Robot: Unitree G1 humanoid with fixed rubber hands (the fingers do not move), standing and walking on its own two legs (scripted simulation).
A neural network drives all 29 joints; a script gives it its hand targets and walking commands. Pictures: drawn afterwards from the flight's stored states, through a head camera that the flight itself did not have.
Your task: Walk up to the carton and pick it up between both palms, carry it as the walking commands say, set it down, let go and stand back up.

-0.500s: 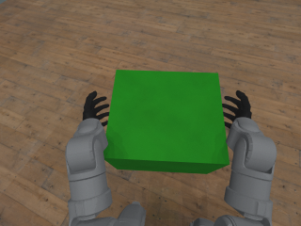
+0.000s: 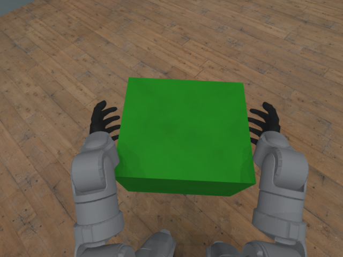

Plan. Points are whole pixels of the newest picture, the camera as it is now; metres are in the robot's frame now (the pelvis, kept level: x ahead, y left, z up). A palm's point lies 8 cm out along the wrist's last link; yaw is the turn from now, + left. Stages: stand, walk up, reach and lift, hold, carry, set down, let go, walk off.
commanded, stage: carry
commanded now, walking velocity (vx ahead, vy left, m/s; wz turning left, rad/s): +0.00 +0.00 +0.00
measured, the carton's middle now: (182, 140) +0.38 +0.01 +0.00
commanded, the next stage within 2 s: none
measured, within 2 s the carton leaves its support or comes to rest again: neither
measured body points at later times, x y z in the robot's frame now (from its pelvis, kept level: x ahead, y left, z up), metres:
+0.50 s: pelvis -0.05 +0.04 +0.01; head -0.07 +0.05 +0.45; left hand +0.27 +0.25 +0.13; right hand +0.29 -0.10 +0.13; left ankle +0.04 +0.18 -0.70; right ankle -0.01 -0.09 -0.70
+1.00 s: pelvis -0.11 +0.03 +0.00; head -0.14 +0.04 +0.45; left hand +0.21 +0.23 +0.12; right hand +0.23 -0.12 +0.12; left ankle +0.04 +0.18 -0.70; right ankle -0.07 -0.07 -0.70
